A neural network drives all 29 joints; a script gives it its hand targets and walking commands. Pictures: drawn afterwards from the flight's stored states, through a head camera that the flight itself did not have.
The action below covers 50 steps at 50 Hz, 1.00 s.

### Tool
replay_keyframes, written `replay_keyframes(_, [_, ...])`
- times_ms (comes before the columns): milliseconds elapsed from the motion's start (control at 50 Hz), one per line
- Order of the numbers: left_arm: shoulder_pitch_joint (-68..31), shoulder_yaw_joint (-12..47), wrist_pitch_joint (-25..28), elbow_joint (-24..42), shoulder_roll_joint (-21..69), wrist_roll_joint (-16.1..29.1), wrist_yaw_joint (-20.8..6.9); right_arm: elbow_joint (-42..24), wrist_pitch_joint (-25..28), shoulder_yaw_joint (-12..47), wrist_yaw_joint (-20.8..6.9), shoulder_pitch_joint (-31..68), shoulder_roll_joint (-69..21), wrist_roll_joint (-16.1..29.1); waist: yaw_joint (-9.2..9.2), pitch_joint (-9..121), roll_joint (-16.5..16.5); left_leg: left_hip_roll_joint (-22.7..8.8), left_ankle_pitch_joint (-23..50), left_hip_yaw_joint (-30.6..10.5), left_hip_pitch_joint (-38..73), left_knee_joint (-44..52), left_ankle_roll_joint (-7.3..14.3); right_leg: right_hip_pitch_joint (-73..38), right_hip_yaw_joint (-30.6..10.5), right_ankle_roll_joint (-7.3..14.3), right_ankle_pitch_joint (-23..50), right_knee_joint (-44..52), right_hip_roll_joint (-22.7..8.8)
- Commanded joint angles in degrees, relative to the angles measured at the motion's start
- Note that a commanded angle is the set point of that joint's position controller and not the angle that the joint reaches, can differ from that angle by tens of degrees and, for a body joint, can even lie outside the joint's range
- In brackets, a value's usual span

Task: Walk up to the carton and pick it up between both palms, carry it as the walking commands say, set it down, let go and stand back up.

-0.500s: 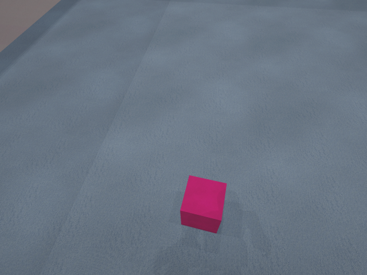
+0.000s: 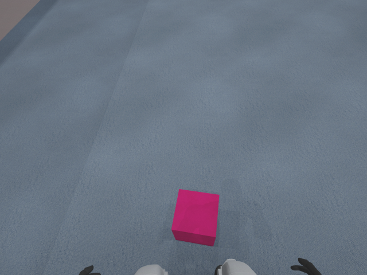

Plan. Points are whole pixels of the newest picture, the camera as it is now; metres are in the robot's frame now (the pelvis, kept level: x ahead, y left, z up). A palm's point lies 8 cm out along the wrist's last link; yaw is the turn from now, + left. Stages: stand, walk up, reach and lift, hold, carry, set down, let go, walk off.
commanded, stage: walk up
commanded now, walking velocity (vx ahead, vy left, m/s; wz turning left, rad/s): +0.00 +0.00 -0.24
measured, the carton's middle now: (196, 218) +0.40 +0.00 -0.65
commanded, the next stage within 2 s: stand in 1.04 s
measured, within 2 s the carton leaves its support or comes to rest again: neither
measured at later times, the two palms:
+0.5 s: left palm out of the picture +0.09 +0.24 -0.13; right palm out of the picture +0.02 -0.28 -0.11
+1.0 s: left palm out of the picture +0.06 +0.23 -0.12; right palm out of the picture -0.01 -0.27 -0.11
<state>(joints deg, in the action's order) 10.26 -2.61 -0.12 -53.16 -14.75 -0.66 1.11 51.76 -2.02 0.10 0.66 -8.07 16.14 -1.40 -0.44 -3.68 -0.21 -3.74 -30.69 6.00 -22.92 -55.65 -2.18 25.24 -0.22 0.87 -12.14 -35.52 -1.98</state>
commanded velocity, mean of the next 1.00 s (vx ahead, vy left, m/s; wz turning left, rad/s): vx -0.01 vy -0.02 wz -0.14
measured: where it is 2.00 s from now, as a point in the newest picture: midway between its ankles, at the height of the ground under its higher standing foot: outside the picture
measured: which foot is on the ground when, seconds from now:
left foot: up 0.00-0.16, down 0.18-0.54, up 0.56-0.86, down 0.88-1.00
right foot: down 0.00-0.18, up 0.20-0.52, down 0.54-1.00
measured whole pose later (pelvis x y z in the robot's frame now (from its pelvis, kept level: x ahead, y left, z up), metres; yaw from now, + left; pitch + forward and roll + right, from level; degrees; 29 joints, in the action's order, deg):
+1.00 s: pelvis -0.04 -0.01 +0.01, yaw -8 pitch +0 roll +0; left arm 13.2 -2.4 -0.3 -51.8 -14.2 -0.7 0.7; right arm 53.4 -2.5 0.2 0.8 -11.3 12.6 -0.7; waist -0.3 -3.9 -1.0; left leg -2.1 -18.3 6.1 -8.1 -26.5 0.0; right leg 17.4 -3.2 0.3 -9.2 -28.6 0.9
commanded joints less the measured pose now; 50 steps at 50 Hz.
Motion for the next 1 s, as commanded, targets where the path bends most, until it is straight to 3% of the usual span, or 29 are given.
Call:
replay_keyframes(0, [3.9,-2.3,-0.6,4.5,-10.2,-0.8,0.8,-3.2,-1.6,-3.3,0.3,-1.6,3.1,0.4,1.48,6.8,-12.8,1.8,1.0,-4.4,-0.1,2.6,0.1,-8.0,-21.4,7.6,19.7,17.4,-11.7])
replay_keyframes(80, [2.3,-2.4,-1.3,5.9,-10.9,-1.3,0.2,-1.7,-1.4,-3.1,0.1,-0.6,2.5,1.0,1.0,7.2,-13.0,3.6,6.1,-1.7,9.8,12.6,0.1,-0.9,-20.0,7.1,11.6,19.5,-9.3])
replay_keyframes(140, [-0.2,-2.6,-2.3,6.3,-11.0,-0.6,-0.2,0.5,-0.7,-2.9,0.3,-6.6,2.4,0.9,-2.76,7.1,-9.6,3.5,16.6,0.5,22.8,29.4,0.9,6.0,-17.4,4.1,0.4,15.8,-5.4])
replay_keyframes(160, [0.4,-1.8,-2.2,7.2,-8.3,-0.7,-0.2,1.9,-0.3,-3.6,0.7,-10.5,5.3,0.2,-4.1,7.7,-2.3,-3.7,13.0,-7.2,29.6,36.6,2.4,12.9,-13.4,0.9,-6.6,9.3,-0.9])
replay_keyframes(180, [0.1,-0.9,-2.1,8.8,-3.9,-0.9,-0.2,1.7,0.0,-4.9,1.2,-11.5,11.0,-1.1,-4.26,6.4,17.0,-21.0,5.0,-23.2,25.7,44.8,5.9,18.0,-2.4,-1.9,-15.7,-5.8,5.6])
replay_keyframes(200, [-1.4,-2.0,-2.8,8.4,-5.1,-1.3,-0.4,-0.8,0.2,-4.8,1.1,-5.8,12.7,-1.4,-3.47,1.9,12.9,-27.8,4.5,-24.5,14.1,47.2,10.0,14.3,-2.3,-3.2,-17.4,-16.0,3.0])
replay_keyframes(220, [0.9,-2.4,-3.2,7.2,-6.0,-1.0,-0.9,-2.4,0.3,-4.4,1.0,-2.1,11.3,-1.1,-1.03,0.4,8.8,-25.6,8.4,-20.6,10.3,45.8,10.2,11.0,-3.9,-3.5,-14.6,-22.4,2.3])
replay_keyframes(260, [5.0,-2.4,-3.3,5.1,-6.3,-0.8,-1.7,-3.6,1.0,-3.9,0.9,2.0,8.4,-0.7,1.66,0.7,8.1,-19.0,17.2,-10.8,11.3,42.9,8.3,8.4,-2.2,-4.4,-9.6,-29.5,2.6])
replay_keyframes(320, [3.7,-2.0,-3.2,4.9,-6.0,-0.3,-2.1,-4.2,1.9,-3.7,0.9,-1.8,7.6,-0.3,0.41,2.8,11.3,-16.5,43.4,-3.9,17.5,35.2,8.1,6.4,0.4,-5.8,-12.4,-27.3,2.6])
replay_keyframes(360, [0.9,-2.1,-3.6,6.2,-6.0,-0.3,-2.4,-3.1,1.9,-4.7,1.3,-6.9,10.1,-0.1,-1.43,4.8,14.1,-18.6,64.0,-4.4,23.5,30.1,9.2,7.7,0.6,-6.2,-15.1,-22.7,2.1])
replay_keyframes(380, [0.3,-2.0,-3.6,6.7,-5.8,-0.2,-2.4,-3.1,1.8,-5.0,1.4,-8.0,10.5,0.1,-1.98,6.5,14.4,-18.9,67.9,-4.3,25.3,28.7,10.0,7.2,0.6,-6.1,-16.1,-20.4,1.9])
replay_keyframes(400, [0.0,-1.5,-3.3,6.6,-5.1,-0.1,-2.2,-3.5,1.7,-5.0,1.1,-7.1,9.9,-0.1,-2.05,8.0,15.7,-17.4,61.7,-2.0,24.3,28.8,9.8,4.8,1.2,-5.6,-15.5,-16.4,1.3])
replay_keyframes(440, [1.5,-0.8,-2.8,5.6,-3.8,-0.1,-2.3,-4.1,0.8,-5.0,0.4,-3.7,9.0,-0.6,-1.07,6.8,17.7,-14.9,37.9,0.5,16.3,31.6,8.7,-2.6,4.1,-4.3,-12.4,-7.6,1.6])
replay_keyframes(480, [7.3,-0.6,-2.1,3.3,-3.7,-0.4,-2.0,-3.9,-0.6,-5.3,0.2,-0.3,9.2,-0.4,2.73,5.2,16.2,-12.2,23.6,2.7,10.2,27.5,7.1,-11.3,6.6,-3.0,-2.9,4.5,2.6])
replay_keyframes(500, [10.5,-0.6,-1.5,2.0,-4.6,-0.8,-1.8,-3.3,-1.2,-4.9,0.2,-1.6,7.0,-0.3,3.3,4.6,9.9,-9.3,19.2,4.1,7.3,21.2,5.9,-14.7,2.2,-2.1,-0.2,10.8,0.8])
replay_keyframes(520, [12.3,-1.9,-0.8,2.1,-9.4,-1.4,-1.5,-4.0,-1.6,-3.6,0.3,-3.3,3.9,0.0,3.42,3.6,-7.3,-3.1,3.9,4.8,-1.1,11.7,3.6,-17.4,-12.6,0.9,9.8,15.8,-9.0])
replay_keyframes(540, [12.9,-2.7,0.1,2.7,-14.0,-1.6,-1.2,-5.9,-2.4,-2.8,0.4,-1.4,2.6,0.2,2.77,2.1,-14.9,0.9,-4.6,-2.1,-7.5,3.8,1.6,-14.7,-30.8,4.1,20.3,19.9,-18.2])
replay_keyframes(560, [10.8,-2.7,0.4,3.2,-14.8,-1.5,-0.6,-5.5,-3.0,-3.2,0.6,-1.4,3.6,0.7,3.62,4.3,-17.2,-0.1,-4.6,-7.8,-4.9,2.2,1.4,-12.8,-33.5,7.4,19.3,21.8,-19.0])
replay_keyframes(580, [7.1,-2.0,0.5,3.4,-12.2,-1.5,-0.3,-4.1,-2.9,-3.5,0.4,-0.3,4.9,0.4,1.91,2.8,-12.6,-0.2,-1.8,-7.5,-3.1,2.1,1.3,-10.8,-30.0,6.3,13.3,22.6,-15.1])
replay_keyframes(620, [3.5,-1.6,0.9,4.4,-8.6,-0.9,0.1,-2.1,-2.2,-3.8,0.0,-1.3,5.2,0.2,0.2,7.0,-8.6,0.6,4.1,-6.7,-0.8,1.8,1.2,-13.1,-22.1,5.1,15.6,19.9,-10.2])
replay_keyframes(660, [4.6,-1.4,1.3,4.2,-7.1,-0.8,0.3,-1.2,-2.1,-3.1,-0.3,-1.6,3.6,0.6,0.55,9.2,-8.5,1.8,5.6,-5.9,2.0,6.1,1.3,-14.8,-18.9,5.4,18.3,19.5,-9.1])
replay_keyframes(760, [5.0,-1.3,0.5,2.9,-7.2,-0.8,0.5,-1.6,-1.8,-2.3,-0.2,-0.2,2.1,1.5,1.82,7.2,-9.1,3.3,4.1,-4.6,7.7,19.7,1.6,-14.9,-18.9,6.9,16.4,21.1,-8.6])
replay_keyframes(800, [5.3,-1.4,0.1,2.4,-7.4,-0.3,0.5,-1.0,-0.9,-2.1,-0.1,-2.5,1.4,1.7,0.9,7.0,-9.4,4.1,10.6,-2.8,12.9,30.8,1.7,-15.0,-18.1,6.1,18.4,19.2,-7.3])
replay_keyframes(840, [5.4,-1.2,0.2,2.6,-6.1,0.4,0.4,1.1,0.1,-2.5,0.2,-7.3,1.8,1.4,-0.11,8.6,-7.1,0.7,18.2,-3.5,21.3,36.6,2.3,-12.4,-16.1,3.9,16.0,17.4,-5.0])
replay_keyframes(860, [5.0,-0.6,0.4,2.7,-4.5,0.7,0.3,1.7,0.6,-2.9,0.3,-8.4,3.4,1.0,-0.15,7.8,-2.9,-2.9,21.4,-5.8,23.0,37.5,3.0,-9.8,-13.6,2.8,14.2,15.6,-3.2])
replay_keyframes(880, [4.3,0.0,0.4,3.2,-2.9,0.9,0.1,2.0,0.8,-3.2,0.4,-7.6,5.3,0.5,0.0,6.8,4.5,-7.4,23.4,-8.7,22.3,39.6,4.0,-7.5,-8.9,1.4,11.1,12.5,0.2])
replay_keyframes(900, [3.0,0.0,0.2,3.6,-3.1,0.7,0.0,0.6,0.8,-3.3,0.2,-3.1,6.4,0.4,0.34,4.1,8.8,-9.4,23.8,-8.6,19.6,40.6,5.7,-5.7,-4.9,0.7,5.0,12.5,2.4])
replay_keyframes(920, [2.3,0.1,-0.1,3.5,-3.4,0.7,-0.2,-0.1,0.9,-3.3,0.0,-1.6,6.3,0.4,0.86,2.7,10.0,-9.4,23.1,-8.6,17.9,41.2,6.0,-6.0,-4.1,0.6,2.7,12.2,2.9])
replay_keyframes(980, [3.5,0.1,0.0,2.2,-3.5,0.6,-0.6,0.4,1.0,-3.1,0.3,-2.1,5.3,0.6,1.75,3.7,5.8,-6.9,20.7,-5.4,16.2,39.4,5.7,-9.7,-3.5,0.7,10.2,10.9,1.9])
